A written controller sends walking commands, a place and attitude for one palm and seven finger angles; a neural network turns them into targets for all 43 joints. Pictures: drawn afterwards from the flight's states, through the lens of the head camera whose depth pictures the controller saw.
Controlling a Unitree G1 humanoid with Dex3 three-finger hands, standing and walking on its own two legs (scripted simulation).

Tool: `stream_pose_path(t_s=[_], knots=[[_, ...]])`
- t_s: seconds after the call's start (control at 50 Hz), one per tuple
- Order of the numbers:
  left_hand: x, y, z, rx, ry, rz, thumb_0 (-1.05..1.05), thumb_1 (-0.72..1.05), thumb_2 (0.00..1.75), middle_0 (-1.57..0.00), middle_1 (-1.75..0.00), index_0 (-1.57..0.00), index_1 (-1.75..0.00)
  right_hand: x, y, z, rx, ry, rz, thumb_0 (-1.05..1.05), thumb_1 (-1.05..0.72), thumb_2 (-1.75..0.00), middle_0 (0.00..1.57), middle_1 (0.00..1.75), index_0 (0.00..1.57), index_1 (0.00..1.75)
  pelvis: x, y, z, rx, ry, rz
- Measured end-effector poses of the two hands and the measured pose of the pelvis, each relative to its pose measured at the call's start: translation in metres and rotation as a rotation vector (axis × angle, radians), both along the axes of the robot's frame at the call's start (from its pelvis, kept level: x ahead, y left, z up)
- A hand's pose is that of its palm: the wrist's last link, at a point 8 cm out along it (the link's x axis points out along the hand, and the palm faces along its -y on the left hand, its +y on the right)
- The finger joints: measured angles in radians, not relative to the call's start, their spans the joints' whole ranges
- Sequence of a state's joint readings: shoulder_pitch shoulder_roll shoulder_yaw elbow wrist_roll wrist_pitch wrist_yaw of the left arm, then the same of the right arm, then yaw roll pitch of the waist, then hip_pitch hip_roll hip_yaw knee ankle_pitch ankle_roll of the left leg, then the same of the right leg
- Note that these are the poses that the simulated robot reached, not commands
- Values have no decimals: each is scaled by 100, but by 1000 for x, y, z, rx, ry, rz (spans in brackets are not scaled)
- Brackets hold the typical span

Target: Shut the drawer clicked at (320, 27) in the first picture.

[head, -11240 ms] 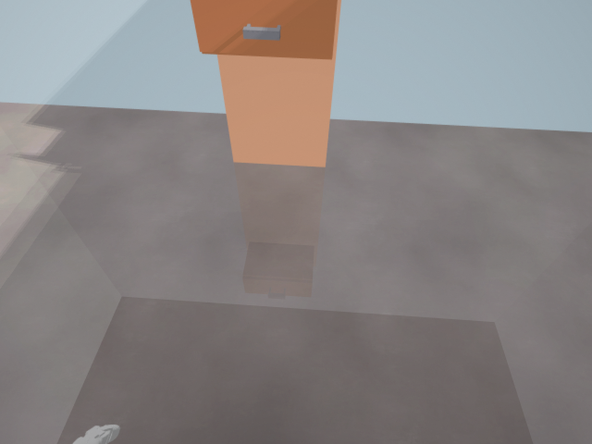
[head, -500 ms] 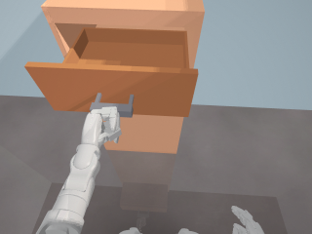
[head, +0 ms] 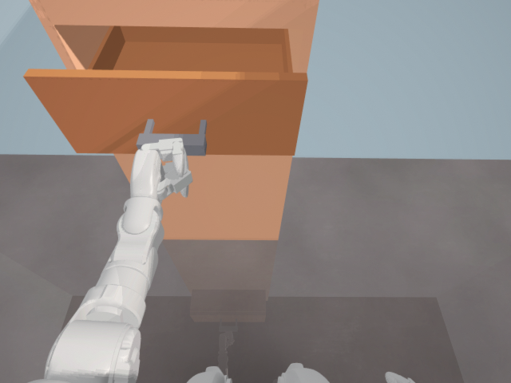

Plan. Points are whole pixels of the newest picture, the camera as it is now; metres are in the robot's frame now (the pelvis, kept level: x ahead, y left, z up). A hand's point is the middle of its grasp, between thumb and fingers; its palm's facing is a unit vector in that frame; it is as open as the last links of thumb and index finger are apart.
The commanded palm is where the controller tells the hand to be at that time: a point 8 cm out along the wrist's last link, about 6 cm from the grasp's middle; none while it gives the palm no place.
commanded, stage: push the drawer shut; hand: left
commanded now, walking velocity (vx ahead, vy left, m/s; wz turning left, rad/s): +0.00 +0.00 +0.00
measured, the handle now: (174, 134) +0.51 +0.13 +0.07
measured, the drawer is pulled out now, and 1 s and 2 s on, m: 0.15 0.02 0.00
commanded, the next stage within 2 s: pull the fist back off the drawer in 1.46 s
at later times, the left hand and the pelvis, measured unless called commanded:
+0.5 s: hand (190, 145) +0.49 +0.10 +0.07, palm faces -0.02 -1.00 -0.04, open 2.9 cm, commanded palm +0.48 +0.15 +0.07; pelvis +0.00 +0.00 -0.01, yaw +0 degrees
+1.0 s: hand (195, 119) +0.55 +0.10 +0.07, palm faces -0.01 -1.00 -0.04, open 2.9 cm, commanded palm +0.54 +0.15 +0.07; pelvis +0.00 +0.00 -0.02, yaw -1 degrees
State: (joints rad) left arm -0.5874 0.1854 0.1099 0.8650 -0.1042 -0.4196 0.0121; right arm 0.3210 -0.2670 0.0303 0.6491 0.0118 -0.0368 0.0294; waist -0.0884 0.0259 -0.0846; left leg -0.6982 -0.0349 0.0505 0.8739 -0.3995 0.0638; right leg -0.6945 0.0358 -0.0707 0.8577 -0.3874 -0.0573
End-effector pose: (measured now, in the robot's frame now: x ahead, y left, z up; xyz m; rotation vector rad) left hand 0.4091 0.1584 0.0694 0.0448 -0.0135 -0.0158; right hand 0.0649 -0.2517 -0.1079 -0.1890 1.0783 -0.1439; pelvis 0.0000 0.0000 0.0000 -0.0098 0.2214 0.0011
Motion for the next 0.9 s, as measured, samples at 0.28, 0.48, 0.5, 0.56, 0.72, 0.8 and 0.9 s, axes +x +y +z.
stream_pose_path(t_s=[0.28,0.48,0.5,0.56,0.72,0.8,0.9], knots=[[32,1,0,-2,9,1,-6,76,93,-140,-160,-140,-160,-26,-7,-4,-18,82,-26,1,-91,-90,20,30,20,30,-2,-4,-4,-3,36,1],[56,-1,3,-4,17,-3,-4,77,93,-140,-160,-140,-160,-50,-9,-7,-21,143,-53,0,-91,-90,20,30,20,30,-1,-4,-8,-8,71,-4],[58,-1,3,-4,17,-2,-4,77,93,-140,-160,-140,-160,-52,-8,-7,-20,151,-54,0,-91,-90,20,30,20,30,-1,-3,-9,-8,74,-4],[65,-3,3,-4,16,1,-3,78,94,-140,-160,-140,-160,-59,-7,-9,-17,177,-57,0,-91,-90,20,30,20,30,-1,-3,-10,-10,85,-3],[84,-6,3,-1,23,6,-4,80,95,-140,-160,-140,-160,-75,-5,-10,-21,226,-73,0,-91,-90,20,30,20,30,0,-3,-14,-15,114,-5],[95,-7,4,-1,30,7,-4,80,95,-140,-160,-140,-160,-83,-4,-9,-26,246,-82,0,-91,-90,20,30,20,30,0,-2,-15,-18,128,-6],[109,-6,5,-2,34,6,-3,79,95,-140,-160,-140,-160,-92,-3,-7,-35,274,-93,0,-91,-90,20,30,20,30,1,-1,-17,-23,148,-7]])
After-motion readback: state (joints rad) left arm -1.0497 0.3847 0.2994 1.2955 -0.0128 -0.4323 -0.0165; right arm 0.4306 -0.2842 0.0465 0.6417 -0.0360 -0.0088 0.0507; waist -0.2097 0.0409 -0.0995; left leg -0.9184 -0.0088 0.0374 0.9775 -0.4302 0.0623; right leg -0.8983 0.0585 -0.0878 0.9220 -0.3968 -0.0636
